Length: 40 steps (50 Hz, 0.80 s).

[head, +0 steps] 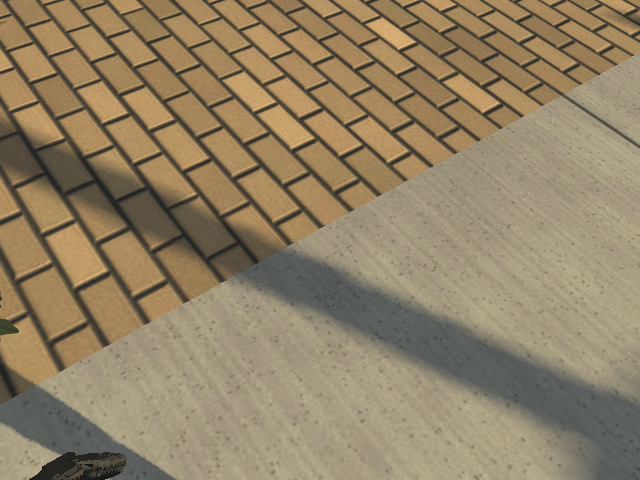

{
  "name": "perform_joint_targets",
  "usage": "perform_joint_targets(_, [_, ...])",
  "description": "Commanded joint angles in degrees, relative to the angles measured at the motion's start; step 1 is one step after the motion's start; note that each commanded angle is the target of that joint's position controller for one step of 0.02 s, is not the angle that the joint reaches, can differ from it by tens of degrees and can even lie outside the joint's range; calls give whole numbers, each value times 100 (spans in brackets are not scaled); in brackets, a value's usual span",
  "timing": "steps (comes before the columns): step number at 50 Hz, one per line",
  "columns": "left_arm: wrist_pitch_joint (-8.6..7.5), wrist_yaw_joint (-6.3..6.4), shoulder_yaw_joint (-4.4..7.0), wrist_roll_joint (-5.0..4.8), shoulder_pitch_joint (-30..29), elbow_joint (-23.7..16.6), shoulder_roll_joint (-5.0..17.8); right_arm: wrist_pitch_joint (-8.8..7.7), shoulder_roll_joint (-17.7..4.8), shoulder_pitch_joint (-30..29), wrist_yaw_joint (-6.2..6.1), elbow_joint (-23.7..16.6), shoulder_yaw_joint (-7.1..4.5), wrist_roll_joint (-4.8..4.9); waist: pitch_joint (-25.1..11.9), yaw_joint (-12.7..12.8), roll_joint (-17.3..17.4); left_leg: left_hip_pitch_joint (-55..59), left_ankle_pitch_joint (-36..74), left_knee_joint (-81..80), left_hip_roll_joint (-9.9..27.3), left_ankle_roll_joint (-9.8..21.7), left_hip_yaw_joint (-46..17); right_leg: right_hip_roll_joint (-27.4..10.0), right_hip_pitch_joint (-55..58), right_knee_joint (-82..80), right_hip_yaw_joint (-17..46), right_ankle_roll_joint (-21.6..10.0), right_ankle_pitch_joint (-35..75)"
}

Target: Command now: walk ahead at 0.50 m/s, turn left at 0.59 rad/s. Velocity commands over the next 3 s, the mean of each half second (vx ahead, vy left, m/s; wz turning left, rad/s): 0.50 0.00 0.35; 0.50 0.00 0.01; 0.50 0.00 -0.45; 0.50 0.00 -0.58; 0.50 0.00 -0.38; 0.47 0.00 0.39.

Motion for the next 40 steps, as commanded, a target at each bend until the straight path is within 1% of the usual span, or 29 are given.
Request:
perform_joint_targets(1, [-107,-69,28,-58,-646,-496,280,-54,-1057,31,-84,-303,-297,36,-133,-59,677,-365,788,-578,1165,726,-963,363,617,-924,-234,37,773])
perform_joint_targets(3, [-157,-126,45,-93,-827,-585,364,-25,-1041,193,-90,-220,-299,59,-102,-121,708,-161,695,-353,1276,701,-1216,432,699,-1214,-149,-35,754])
perform_joint_targets(6, [-230,-189,112,-104,-687,-584,537,35,-983,216,-128,-172,-291,50,-150,-8,856,315,782,115,1470,609,-1624,469,901,-1514,-80,-214,248])
perform_joint_targets(7, [-254,-195,137,-102,-492,-536,582,52,-966,198,-132,-156,-292,33,-190,72,967,410,1011,269,1521,563,-1684,469,1116,-1536,-143,-309,37])
perform_joint_targets(8, [-282,-181,184,-79,-97,-425,633,64,-893,135,-126,-155,-267,26,-323,285,1012,420,1482,571,1420,474,-1628,532,1646,-1745,-293,-449,28])
perform_joint_targets(9, [-312,-151,269,-13,476,-295,803,56,-697,115,-99,-181,-191,-3,-754,558,919,274,1927,1344,1104,306,-1392,381,2624,-1789,-236,-671,87])
perform_joint_targets(10, [-309,-116,330,64,1353,-221,1088,47,-449,160,-89,-291,-75,-107,-1609,893,319,-475,1017,2922,747,86,-972,-540,4133,-1611,754,-1053,-44])
perform_joint_targets(11, [-235,-163,461,61,1904,92,1505,-13,-97,1146,-76,-296,21,93,-2188,497,-1733,-2618,-1971,4797,-116,-363,-411,-1700,5918,-2172,3514,-2087,-1268])
perform_joint_targets(12, [-219,-202,335,-138,1866,69,936,-42,-679,970,-96,-164,-52,153,-1761,690,-1078,-3391,-2095,5454,240,-391,-669,-1730,5750,-2596,4071,-1994,-2719])
perform_joint_targets(13, [-185,-176,242,-146,1574,12,616,-47,-969,186,-88,-264,-130,127,-971,846,-515,-3583,-1567,5563,442,-379,-582,-1473,5035,-2682,3169,-1736,-2673])
perform_joint_targets(14, [-139,-165,188,-62,1255,-41,552,-55,-918,-251,-99,-376,-115,48,-582,747,-94,-3432,-1183,5406,646,-376,-341,-1230,4322,-2760,2490,-1595,-2059])
perform_joint_targets(15, [-112,-155,148,-30,1089,-15,456,-88,-843,-505,-78,-462,-117,-37,-266,647,-43,-3354,-919,5069,805,-383,-271,-1043,3778,-2876,2047,-1610,-1420])
perform_joint_targets(16, [-120,-134,104,18,1027,0,383,-102,-747,-471,-40,-475,-114,-42,-250,487,-193,-3054,-735,4789,982,-374,-209,-865,3462,-2979,1692,-1552,-956])
perform_joint_targets(17, [-129,-130,87,6,1029,32,334,-103,-638,-389,-15,-448,-95,-22,-278,418,-319,-2878,-678,4556,1041,-390,-107,-741,3328,-3079,1454,-1549,-654])
perform_joint_targets(18, [-140,-124,89,-33,1082,78,357,-98,-527,-347,0,-433,-68,-17,-311,386,-363,-2825,-683,4342,1075,-418,2,-709,3263,-3151,1267,-1598,-386])
perform_joint_targets(20, [-151,-102,133,-98,1196,174,559,-95,-377,-616,11,-545,2,-58,-217,423,-310,-2931,-517,3743,1157,-508,160,-760,3152,-3335,986,-1715,58])
perform_joint_targets(23, [-93,-65,176,-134,1312,266,761,-144,-251,-1141,53,-664,86,-68,-156,579,-214,-2799,400,2645,1171,-569,315,-646,3100,-3475,497,-1635,290])
perform_joint_targets(26, [-33,-58,173,-183,1563,397,844,-188,-246,-1650,113,-751,107,-22,-75,770,-213,-2396,1168,1754,1002,-593,487,-535,3071,-3438,134,-1488,391])
perform_joint_targets(28, [15,-61,171,-209,1790,512,876,-204,-291,-1936,156,-845,97,15,-11,855,-228,-2309,1275,1455,929,-554,515,-657,3266,-3357,145,-1443,378])
perform_joint_targets(30, [74,-50,181,-229,1888,597,923,-219,-366,-2110,203,-937,72,31,57,826,-269,-2295,1034,1209,884,-427,501,-831,3568,-3207,203,-1366,473])
perform_joint_targets(32, [141,-22,209,-234,1853,643,1023,-237,-506,-1937,228,-921,14,21,-33,618,-318,-1890,723,975,782,-263,578,-921,3789,-2868,179,-1250,1060])
perform_joint_targets(33, [168,-5,207,-246,1757,637,1047,-239,-633,-1497,213,-797,-63,-9,-279,322,-284,-1198,732,767,645,-138,717,-790,3750,-2336,-7,-1139,1866])
perform_joint_targets(34, [179,9,155,-217,1779,626,922,-226,-882,-708,168,-554,-198,-41,-795,-38,-166,-22,775,727,609,30,750,-514,3446,-1363,-253,-989,2302])
perform_joint_targets(35, [158,24,14,-60,1739,449,610,-197,-1312,354,98,-380,-322,-112,-1655,-445,481,1651,941,918,1684,424,-434,-192,2332,415,-521,-752,915])
perform_joint_targets(36, [36,-3,-174,-75,2391,332,-7,-163,-1743,544,118,-285,-384,-122,-2257,-65,2019,3166,-153,279,2853,1324,-3035,769,206,2262,-520,-431,-2802])
perform_joint_targets(37, [-55,-38,-38,-193,2064,407,614,-157,-1170,554,135,-288,-250,-48,-2041,-295,1408,2964,-1004,-122,2755,1270,-3426,502,-489,2920,82,-467,-3097])
perform_joint_targets(38, [-108,-67,35,-292,1561,246,840,-176,-979,173,135,-312,-165,-35,-1231,-231,1123,2287,-798,-222,2550,1043,-2607,236,-789,2959,-10,-534,-2576])
perform_joint_targets(39, [-114,-50,23,-250,1305,215,772,-182,-857,-178,145,-343,-119,-66,-849,-71,723,1571,-227,-329,2291,921,-1988,4,-603,2728,-136,-517,-2068])
perform_joint_targets(40, [-94,-42,39,-153,1202,202,724,-190,-722,-441,167,-354,-79,-102,-553,87,624,976,308,-494,2095,869,-1577,-131,-401,2401,-160,-463,-1753])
